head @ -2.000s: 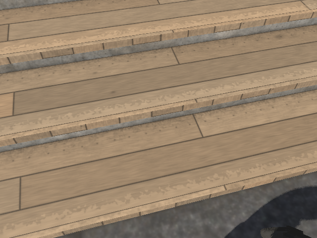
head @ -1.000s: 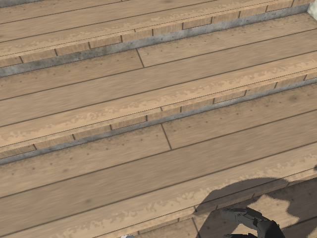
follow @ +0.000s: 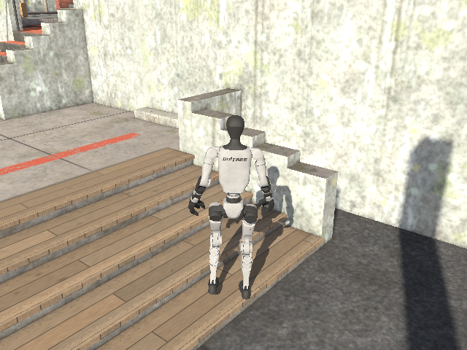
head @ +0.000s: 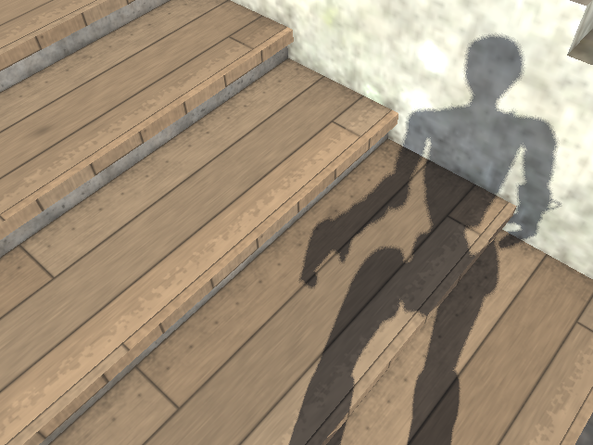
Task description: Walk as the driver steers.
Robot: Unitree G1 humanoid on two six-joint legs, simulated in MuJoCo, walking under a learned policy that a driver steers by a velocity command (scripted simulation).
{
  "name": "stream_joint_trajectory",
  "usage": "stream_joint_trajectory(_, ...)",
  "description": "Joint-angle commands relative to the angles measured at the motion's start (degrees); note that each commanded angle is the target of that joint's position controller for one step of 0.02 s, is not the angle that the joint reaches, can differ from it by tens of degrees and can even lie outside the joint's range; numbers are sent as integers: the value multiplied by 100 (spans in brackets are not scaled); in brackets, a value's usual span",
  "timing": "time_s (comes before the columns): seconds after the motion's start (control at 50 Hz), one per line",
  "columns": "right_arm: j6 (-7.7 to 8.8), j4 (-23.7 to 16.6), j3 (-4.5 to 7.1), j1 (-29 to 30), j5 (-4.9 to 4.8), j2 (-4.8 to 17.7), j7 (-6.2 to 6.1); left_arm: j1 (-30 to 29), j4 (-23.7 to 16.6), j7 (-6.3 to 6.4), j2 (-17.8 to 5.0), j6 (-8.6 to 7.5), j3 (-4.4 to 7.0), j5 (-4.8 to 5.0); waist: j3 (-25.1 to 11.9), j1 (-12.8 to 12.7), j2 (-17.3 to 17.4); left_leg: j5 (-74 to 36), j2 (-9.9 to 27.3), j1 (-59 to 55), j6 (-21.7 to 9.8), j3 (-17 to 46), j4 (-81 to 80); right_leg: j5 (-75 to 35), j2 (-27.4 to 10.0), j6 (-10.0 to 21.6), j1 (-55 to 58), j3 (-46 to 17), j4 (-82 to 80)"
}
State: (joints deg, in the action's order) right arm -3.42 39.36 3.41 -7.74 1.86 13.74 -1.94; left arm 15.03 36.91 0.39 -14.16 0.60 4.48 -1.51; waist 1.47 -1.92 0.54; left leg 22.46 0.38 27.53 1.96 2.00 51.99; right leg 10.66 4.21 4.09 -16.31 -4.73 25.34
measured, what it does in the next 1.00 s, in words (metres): walks ahead: left foot, then right foot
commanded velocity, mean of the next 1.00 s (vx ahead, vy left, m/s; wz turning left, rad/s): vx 0.41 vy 0.00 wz -0.25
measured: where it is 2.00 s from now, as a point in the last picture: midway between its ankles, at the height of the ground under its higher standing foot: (354, 272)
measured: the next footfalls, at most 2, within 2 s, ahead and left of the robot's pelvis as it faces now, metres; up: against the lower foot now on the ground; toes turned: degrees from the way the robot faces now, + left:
left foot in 0.10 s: +0.06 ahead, +0.13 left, +0.00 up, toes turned -6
right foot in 0.60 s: +0.27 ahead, -0.17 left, +0.00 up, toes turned -22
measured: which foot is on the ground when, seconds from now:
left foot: up 0.00-0.08, down 0.10-0.60, up 0.62-1.00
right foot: down 0.00-0.10, up 0.12-0.58, down 0.60-1.00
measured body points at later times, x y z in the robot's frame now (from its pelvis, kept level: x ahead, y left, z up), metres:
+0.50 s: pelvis +0.12 -0.01 -0.01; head +0.16 +0.00 +0.44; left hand +0.39 +0.16 -0.10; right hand +0.04 -0.27 -0.12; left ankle +0.02 +0.13 -0.74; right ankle +0.19 -0.15 -0.70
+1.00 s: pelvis +0.36 -0.12 -0.01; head +0.36 -0.14 +0.44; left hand +0.36 +0.12 -0.14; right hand +0.46 -0.38 -0.12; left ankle +0.44 -0.02 -0.51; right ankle +0.23 -0.15 -0.74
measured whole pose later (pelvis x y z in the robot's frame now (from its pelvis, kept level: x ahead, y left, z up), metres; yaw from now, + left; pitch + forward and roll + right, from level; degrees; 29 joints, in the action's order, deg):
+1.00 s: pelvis +0.36 -0.12 -0.01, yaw -12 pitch +2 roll +0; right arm -1.5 41.6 2.3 -9.5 1.6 10.3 -0.5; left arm 30.0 53.4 -0.1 -10.6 -6.4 1.5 -2.9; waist -1.9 0.2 2.0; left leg 18.4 0.5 60.2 -6.0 0.8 105.4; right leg 20.5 2.9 4.2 0.6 11.2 17.7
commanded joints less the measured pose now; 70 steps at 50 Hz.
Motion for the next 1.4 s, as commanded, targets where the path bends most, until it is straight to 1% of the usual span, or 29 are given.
stream_joint_trajectory(0.02,115,-505,43,161,0,395,56,67,-390,-89,-921,-1,275,-39,-407,-4,-1036,420,-223,-304,-73,-190,-777,1636,-1201,1024,184,-1853,-976)
stream_joint_trajectory(0.08,254,-330,30,-680,-94,340,26,-457,-484,-184,-893,37,301,62,-212,637,-757,-216,-359,-2182,-319,-278,-2583,2285,-798,646,-1090,-1939,-613)
stream_joint_trajectory(0.1,328,-276,70,-1010,-42,540,-33,-559,-563,-172,-635,0,231,100,-226,810,-284,92,103,-2938,-446,213,-3143,2552,-406,279,-1780,-1617,30)
stream_joint_trajectory(0.12,395,-335,115,-1333,33,966,-90,-344,-651,-156,-11,-47,65,113,-548,777,974,1660,1726,-3388,-634,1848,-3923,2788,182,-60,-2158,-654,1876)
stream_joint_trajectory(0.14,412,-393,278,-902,139,1608,-74,-508,-787,-153,-342,-48,123,6,187,585,1364,2650,2240,-2383,-1044,3289,-4702,1985,469,-175,-3025,-141,2709)
stream_joint_trajectory(0.18,498,-397,118,-461,-10,870,17,-420,-629,-303,-814,-61,244,-96,474,206,701,2208,1828,-1942,-1157,2467,-4580,1100,-80,-237,-2755,-327,3365)
stream_joint_trajectory(0.24,654,-318,55,-570,-23,628,29,-217,-351,-510,-689,-9,215,-84,208,241,672,480,1311,-2217,-984,1023,-4408,473,-166,-422,-2592,-11,3953)
stream_joint_trajectory(0.4,838,121,138,-1509,-17,814,39,-1258,-573,-637,-473,-2,60,-122,429,661,546,-1354,1540,-2948,-1050,-83,-4245,-168,-394,-501,-3103,268,2835)
stream_joint_trajectory(0.52,747,423,155,-1741,-55,950,33,-1728,-798,-645,-318,-11,-87,-142,420,740,678,-3667,1551,-2928,-827,-928,-3657,472,-290,3,-1872,1133,1227)
stream_joint_trajectory(0.56,720,629,128,-1883,-100,1063,54,-1104,-604,-539,-323,-99,-48,-171,-38,399,676,-6145,1493,-2770,-838,-1080,-2610,565,217,307,-521,1358,862)
stream_joint_trajectory(0.58,705,650,108,-1762,-167,1118,56,-122,-288,-452,-350,-196,5,-191,-539,-151,531,-6422,1360,-2339,-791,-1248,-1556,50,364,450,787,1321,286)
stream_joint_trajectory(0.6,723,519,45,-1624,-236,956,77,768,-75,-361,-582,-268,96,-276,-1175,-632,341,-4861,1140,-1144,-731,-1173,-254,19,-289,531,2481,657,168)
stream_joint_trajectory(0.62,726,135,-190,-1840,-361,73,220,1015,-129,-273,-1258,-334,190,-284,-2084,-482,-1208,579,229,817,-454,-1052,1863,68,-2585,1082,4211,-2128,-106)
stream_joint_trajectory(0.64,670,190,17,-1560,-332,746,139,1452,-143,-160,-1497,-286,313,-137,-2634,-907,-708,621,-169,903,-505,15,3248,-843,-3009,1412,3815,-3159,-517)
stream_joint_trajectory(0.68,727,61,-19,-1038,-297,588,116,679,34,-113,-877,-348,103,-111,-965,-327,-231,-227,284,1214,-576,142,3173,-1444,-2388,1041,2252,-1404,-638)
stream_joint_trajectory(0.7,680,187,-6,-1158,-224,549,135,432,78,-138,-624,-421,10,-118,-600,-53,-87,-376,418,1080,-571,93,2942,-1483,-2092,753,1709,-955,-795)
stream_joint_trajectory(0.78,382,486,34,-1647,-102,280,269,399,302,-165,-389,-689,-106,-30,-249,397,-400,-696,311,918,-465,19,3263,-1888,-1726,558,785,-47,-1347)
stream_joint_trajectory(0.92,290,-61,-66,-79,-51,-170,161,1299,1166,-102,-106,-760,-199,-118,457,278,-287,-676,151,3776,-704,96,5301,-720,-1903,424,1266,384,-1471)
stream_joint_trajectory(1.06,341,-834,-313,1332,60,-341,226,1677,1776,166,-146,-771,-298,-74,628,337,-77,-181,250,4746,-1003,-374,4211,-1887,-1751,170,2157,1128,-1796)
stream_joint_trajectory(1.12,313,-702,-462,1319,-42,-449,335,1486,1656,258,-342,-652,-327,144,305,303,-149,-181,-82,2154,-1191,-1725,1786,-5960,-1648,81,1485,1920,-1795)
stream_joint_trajectory(1.14,292,-524,-452,1005,-79,-446,355,1571,1618,291,-601,-604,-282,130,-40,359,-622,163,-507,1325,-1244,-2185,1706,-8437,-1788,118,1521,1994,-1183)
stream_joint_trajectory(1.18,338,-50,-301,-452,-154,-91,351,1500,1531,267,-1057,-478,-135,65,-1005,925,-1507,882,-975,-31,-1566,-1797,1024,-9956,-2058,189,2053,1835,1089)
stream_joint_trajectory(1.2,424,108,-153,-1128,-88,247,344,1238,1360,188,-1209,-507,-64,123,-1382,1356,-1515,759,-887,-1235,-1913,-848,218,-8996,-1974,164,1392,1917,2738)
stream_joint_trajectory(1.22,385,288,118,-1430,-110,987,274,862,834,-3,-827,-653,-109,192,-1631,1427,211,1479,317,-2939,-2768,2040,-1205,-3911,-829,-232,-1260,1757,5704)
stream_joint_trajectory(1.24,312,317,273,-1056,-251,1347,218,208,497,-196,-766,-788,-84,14,-1915,1094,651,391,1111,-2928,-2836,4772,-2742,213,52,-322,-2182,662,7106)
stream_joint_trajectory(1.3,523,583,181,-613,-92,847,78,233,176,-166,-82,-718,-271,-27,-125,142,-917,-451,1062,-816,-2096,3461,-2954,241,-763,-185,-2576,41,6377)
stream_joint_trajectory(1.36,752,617,50,-256,-108,476,95,260,-7,-3,-118,-335,-300,-99,157,-243,-355,-1720,435,105,-1888,1810,-3163,649,-971,-429,-2208,151,5286)
stream_joint_trajectory(1.38,611,524,116,-97,-234,652,79,-144,-156,111,-583,-263,-175,7,307,-89,167,-4104,85,99,-2045,933,-3037,1072,-685,-475,-2054,561,4961)
stream_joint_trajectory(1.4,532,329,98,139,-81,680,175,24,-102,241,-735,-251,-117,106,240,-167,107,-5026,-125,180,-2070,494,-2888,1042,-497,-495,-1692,700,4160)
